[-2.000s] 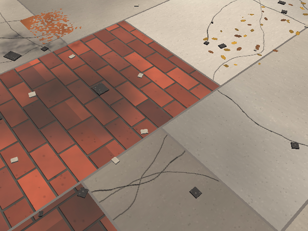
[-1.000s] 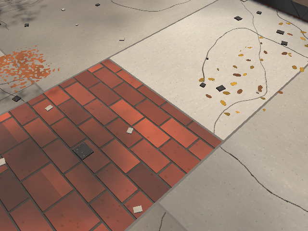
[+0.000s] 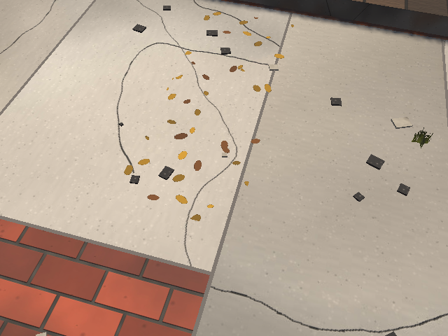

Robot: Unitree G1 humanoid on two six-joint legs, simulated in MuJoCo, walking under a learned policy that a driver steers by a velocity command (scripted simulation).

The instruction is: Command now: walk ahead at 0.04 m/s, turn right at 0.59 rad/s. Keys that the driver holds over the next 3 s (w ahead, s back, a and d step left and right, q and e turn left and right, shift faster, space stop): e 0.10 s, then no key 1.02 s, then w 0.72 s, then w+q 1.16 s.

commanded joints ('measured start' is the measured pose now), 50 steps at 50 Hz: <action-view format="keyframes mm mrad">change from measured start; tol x16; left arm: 1 26 39 5 -81 4 -12 -8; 11 98 240 56 -102 44 -20 -24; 17 -64 37 -14 -88 32 -83 -24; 50 -15 -6 -2 126 25 -69 -9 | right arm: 1 -29 -179 -52 -63 6 -2 -7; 50 80 -85 -10 160 17 -12 2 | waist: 1 0 170 -184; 8 44 173 -172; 11 25 -259 -102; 30 53 140 -139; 50 2 27 -41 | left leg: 1 167 274 -170 -150 120 220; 8 110 268 -87 -43 0 131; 11 -334 7 13 509 -551 -91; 16 -212 43 -112 714 -255 -98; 25 -1 34 -84 236 -305 -105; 28 210 56 -116 -29 52 -70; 29 283 119 -167 12 239 -49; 32 143 81 -138 34 -18 -20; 50 112 42 -117 26 -104 -38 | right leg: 1 58 -35 -29 -113 39 -8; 8 328 25 -116 -550 162 -117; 10 526 -221 262 -752 404 -232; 12 365 -354 388 -800 450 -399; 18 359 -169 124 -756 561 -268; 31 335 2 44 -643 264 -128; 50 341 -6 40 -644 264 -121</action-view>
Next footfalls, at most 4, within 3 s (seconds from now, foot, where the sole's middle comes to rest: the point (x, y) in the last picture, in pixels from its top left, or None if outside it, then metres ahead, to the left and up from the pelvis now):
0.18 right None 0.03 -0.15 -0.77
0.56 left None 0.05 0.09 -0.77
1.82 right None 0.40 -0.20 -0.77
2.38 left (218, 247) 0.72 0.02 -0.77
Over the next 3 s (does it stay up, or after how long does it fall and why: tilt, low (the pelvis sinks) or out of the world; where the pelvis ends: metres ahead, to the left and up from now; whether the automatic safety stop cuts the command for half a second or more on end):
stays up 0.92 -0.04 0.00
